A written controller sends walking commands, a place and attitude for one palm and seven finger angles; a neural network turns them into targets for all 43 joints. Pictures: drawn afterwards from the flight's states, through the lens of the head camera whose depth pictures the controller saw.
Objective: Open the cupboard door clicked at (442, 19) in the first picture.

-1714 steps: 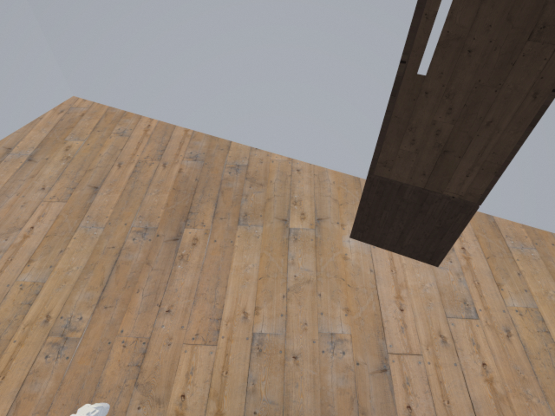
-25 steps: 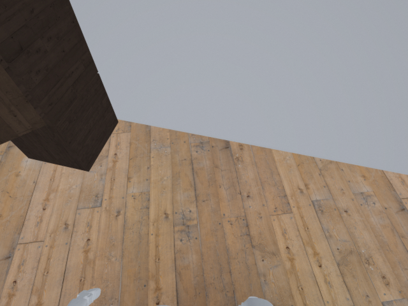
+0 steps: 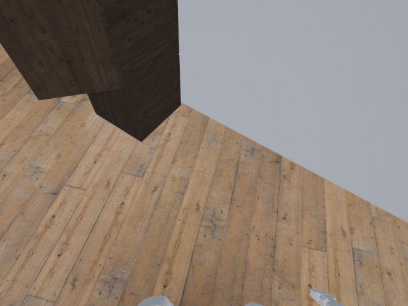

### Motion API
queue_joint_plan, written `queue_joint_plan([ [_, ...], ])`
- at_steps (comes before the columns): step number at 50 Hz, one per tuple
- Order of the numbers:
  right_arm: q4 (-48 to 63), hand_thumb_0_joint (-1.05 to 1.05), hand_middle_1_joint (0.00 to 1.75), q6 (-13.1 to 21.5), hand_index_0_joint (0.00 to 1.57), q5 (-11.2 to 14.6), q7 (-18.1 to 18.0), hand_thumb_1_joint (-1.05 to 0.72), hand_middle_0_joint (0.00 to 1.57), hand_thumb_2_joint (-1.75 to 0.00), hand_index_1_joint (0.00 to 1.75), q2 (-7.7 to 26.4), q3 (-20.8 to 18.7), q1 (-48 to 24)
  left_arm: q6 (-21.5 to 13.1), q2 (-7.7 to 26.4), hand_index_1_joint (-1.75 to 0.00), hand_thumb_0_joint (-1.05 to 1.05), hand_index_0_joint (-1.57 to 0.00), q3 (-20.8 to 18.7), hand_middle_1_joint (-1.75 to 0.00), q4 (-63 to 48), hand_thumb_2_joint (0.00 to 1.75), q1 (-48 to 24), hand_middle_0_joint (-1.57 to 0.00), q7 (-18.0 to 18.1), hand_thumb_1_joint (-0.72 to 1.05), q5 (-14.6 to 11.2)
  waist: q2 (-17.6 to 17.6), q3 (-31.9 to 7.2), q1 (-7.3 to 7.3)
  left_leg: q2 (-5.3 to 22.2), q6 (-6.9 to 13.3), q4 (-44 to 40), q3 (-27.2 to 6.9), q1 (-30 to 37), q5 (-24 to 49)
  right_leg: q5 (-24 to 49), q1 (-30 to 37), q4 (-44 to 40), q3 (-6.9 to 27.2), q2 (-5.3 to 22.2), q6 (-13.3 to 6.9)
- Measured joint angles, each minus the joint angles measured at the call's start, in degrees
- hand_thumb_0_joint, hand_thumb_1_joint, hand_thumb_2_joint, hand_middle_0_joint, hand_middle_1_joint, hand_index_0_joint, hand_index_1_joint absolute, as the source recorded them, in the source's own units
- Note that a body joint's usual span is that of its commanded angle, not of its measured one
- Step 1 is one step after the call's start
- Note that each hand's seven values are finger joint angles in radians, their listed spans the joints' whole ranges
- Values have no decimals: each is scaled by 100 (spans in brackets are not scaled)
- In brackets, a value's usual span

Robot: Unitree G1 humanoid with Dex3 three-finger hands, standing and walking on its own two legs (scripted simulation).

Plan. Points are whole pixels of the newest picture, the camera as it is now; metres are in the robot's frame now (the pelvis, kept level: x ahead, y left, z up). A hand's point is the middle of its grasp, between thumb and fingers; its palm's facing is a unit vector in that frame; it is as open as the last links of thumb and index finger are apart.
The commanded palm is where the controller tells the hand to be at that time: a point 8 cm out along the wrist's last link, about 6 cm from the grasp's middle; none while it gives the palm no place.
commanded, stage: turn to face it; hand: left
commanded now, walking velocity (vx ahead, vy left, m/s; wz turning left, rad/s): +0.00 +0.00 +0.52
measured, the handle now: out of the picture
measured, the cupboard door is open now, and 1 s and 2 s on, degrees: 50 50 50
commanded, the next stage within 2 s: take the last steps up to it in 0.48 s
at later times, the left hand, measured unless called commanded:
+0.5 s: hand out of the picture +0.05 +0.15 -0.14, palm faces +0.25 -0.94 -0.25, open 7.4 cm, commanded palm none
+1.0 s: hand out of the picture +0.05 +0.21 -0.14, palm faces +0.41 -0.89 -0.21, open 7.4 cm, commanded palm none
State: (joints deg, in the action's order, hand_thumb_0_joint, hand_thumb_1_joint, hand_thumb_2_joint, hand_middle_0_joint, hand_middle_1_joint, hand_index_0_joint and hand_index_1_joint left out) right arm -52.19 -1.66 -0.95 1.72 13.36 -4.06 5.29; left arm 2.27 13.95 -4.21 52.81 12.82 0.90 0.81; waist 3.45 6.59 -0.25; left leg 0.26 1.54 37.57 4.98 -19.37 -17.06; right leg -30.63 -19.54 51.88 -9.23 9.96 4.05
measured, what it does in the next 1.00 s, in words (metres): steps on the spot, turning left: right foot, then left foot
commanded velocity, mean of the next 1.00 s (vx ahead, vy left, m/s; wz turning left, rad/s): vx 0.13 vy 0.07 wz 0.29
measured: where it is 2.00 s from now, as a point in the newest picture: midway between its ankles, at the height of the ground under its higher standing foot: (153, 260)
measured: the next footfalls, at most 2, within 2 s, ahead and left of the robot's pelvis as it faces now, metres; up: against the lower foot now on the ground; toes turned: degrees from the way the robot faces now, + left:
right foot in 0.32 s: +0.07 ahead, -0.15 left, +0.00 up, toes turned +5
left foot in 0.70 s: +0.02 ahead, +0.09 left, +0.00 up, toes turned +23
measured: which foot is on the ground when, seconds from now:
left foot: down 0.00-0.32, up 0.34-0.68, down 0.70-1.00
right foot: up 0.00-0.30, down 0.32-0.70, up 0.72-1.00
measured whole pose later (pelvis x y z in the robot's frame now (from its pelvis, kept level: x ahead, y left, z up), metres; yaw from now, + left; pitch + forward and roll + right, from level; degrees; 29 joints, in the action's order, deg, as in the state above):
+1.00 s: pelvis +0.06 +0.00 +0.02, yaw +22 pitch +0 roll +0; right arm -60.3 1.5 -1.3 -0.2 9.3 -1.5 18.4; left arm 0.9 11.1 -3.8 57.5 10.7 -1.1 1.2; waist -0.3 2.6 -0.2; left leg -2.5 3.1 21.2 1.7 -5.8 -15.1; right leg -19.6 -27.0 49.1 -4.2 6.1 2.4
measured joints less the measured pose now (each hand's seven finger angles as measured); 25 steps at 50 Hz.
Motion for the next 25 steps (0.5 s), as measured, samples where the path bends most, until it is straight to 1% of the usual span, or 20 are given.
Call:
queue_joint_plan([
  [1,24,0,30,30,20,-7,-35,-91,20,-90,30,-23,14,16,70,45,-30,1,-20,-28,-30,52,90,-36,-20,21,91,-2,-6,-15,-10,-6,31,26,-45,-6,-127,-103,-222,470,222,-104,26],
  [3,44,0,30,56,20,-24,-106,-91,20,-90,30,-56,36,86,137,99,-30,1,-20,-67,-30,122,90,-122,-20,23,91,-4,-63,-69,-10,-18,26,-131,-166,48,-149,65,-561,1046,499,-259,69],
  [4,36,0,30,62,20,-32,-132,-91,20,-90,30,-70,50,124,143,114,-30,1,-20,-81,-30,123,90,-166,-20,11,91,-1,-90,-86,-16,-26,-19,-266,-225,99,-69,212,-673,1157,593,-307,84],
  [6,-1,0,30,64,20,-38,-158,-91,20,-90,30,-89,82,196,124,119,-30,1,-20,-91,-30,76,90,-245,-20,-9,91,0,-150,-108,-35,-44,-27,-521,-334,201,87,440,-793,1105,719,-374,106],
  [8,-45,0,30,51,20,-42,-162,-91,20,-90,30,-104,106,265,96,97,-30,1,-19,-81,-30,5,90,-305,-19,-21,91,-3,-226,-131,-35,-44,-32,-704,-448,274,193,539,-792,813,780,-434,113],
  [11,-103,0,30,10,20,-55,-151,-91,20,-90,30,-130,111,362,64,34,-30,1,-19,-48,-30,-85,90,-389,-19,-29,91,-11,-343,-161,9,-40,-96,-809,-633,306,261,569,-604,115,799,-543,102],
  [13,-139,0,30,-27,20,-58,-145,-91,20,-90,30,-141,100,413,24,-21,-30,1,-19,-15,-30,-133,90,-426,-19,-33,91,-22,-421,-176,51,-38,-160,-758,-757,277,242,622,-363,-479,770,-644,79],
  [15,-175,0,30,-64,20,-41,-144,-91,20,-90,30,-144,80,465,-46,-78,-30,1,-19,20,-30,-176,90,-429,-19,-36,91,-34,-480,-202,76,-55,-243,-601,-873,205,164,1003,2,-1280,699,-741,45],
  [16,-182,0,30,-78,20,-19,-139,-91,20,-90,30,-152,68,510,-105,-86,-30,1,-20,41,-30,-212,90,-394,-19,-37,91,-28,-452,-244,73,-108,-291,-455,-902,132,89,1251,234,-1778,672,-729,-37],
  [17,-210,0,30,-95,20,9,-131,-91,20,-90,30,-118,41,502,-170,-151,-30,1,-20,50,-30,-196,90,-393,-20,-18,91,0,-520,-231,61,-104,-308,-152,-929,17,-143,1237,274,-1833,618,-753,-209],
  [18,-240,0,30,-123,20,21,-130,-91,20,-90,30,-72,9,482,-207,-229,-30,1,-20,88,-30,-177,90,-394,-20,-4,91,16,-600,-190,86,-130,-314,364,-948,-145,-599,1195,285,-1747,537,-753,-338],
  [19,-277,0,30,-157,20,23,-132,-91,20,-90,30,-36,-15,460,-235,-298,-30,1,-20,127,-30,-163,90,-373,-20,8,91,26,-632,-161,100,-181,-322,988,-918,-329,-953,1166,318,-1706,470,-717,-418],
  [20,-319,0,30,-190,20,24,-128,-91,20,-90,30,-7,-31,430,-253,-359,-30,1,-20,158,-30,-150,90,-336,-20,21,91,26,-637,-133,100,-212,-341,1602,-856,-496,-1092,1167,381,-1733,424,-678,-458],
  [22,-385,1,30,-231,20,27,-107,-91,20,-90,30,29,-52,380,-251,-457,-30,1,-20,201,-30,-99,90,-243,-20,38,91,19,-624,-110,115,-194,-394,2494,-729,-738,-976,1236,540,-1909,328,-621,-472],
  [23,-409,1,30,-239,20,30,-96,-91,20,-90,30,29,-56,367,-242,-490,-30,1,-20,214,-30,-64,90,-194,-20,44,91,20,-597,-116,127,-159,-419,2707,-670,-795,-880,1277,614,-2009,275,-594,-468],
  [25,-447,1,30,-242,20,33,-81,-91,20,-90,30,5,-47,356,-232,-531,-30,1,-20,225,-30,8,90,-107,-20,52,91,31,-504,-139,135,-81,-463,2689,-559,-777,-789,1337,728,-2176,175,-531,-463],
])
